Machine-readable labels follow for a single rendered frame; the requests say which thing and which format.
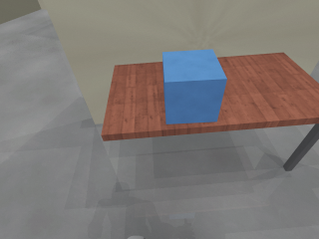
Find table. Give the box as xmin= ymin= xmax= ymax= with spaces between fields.
xmin=101 ymin=52 xmax=319 ymax=171

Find carton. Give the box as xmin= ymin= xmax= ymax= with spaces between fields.
xmin=162 ymin=49 xmax=227 ymax=124

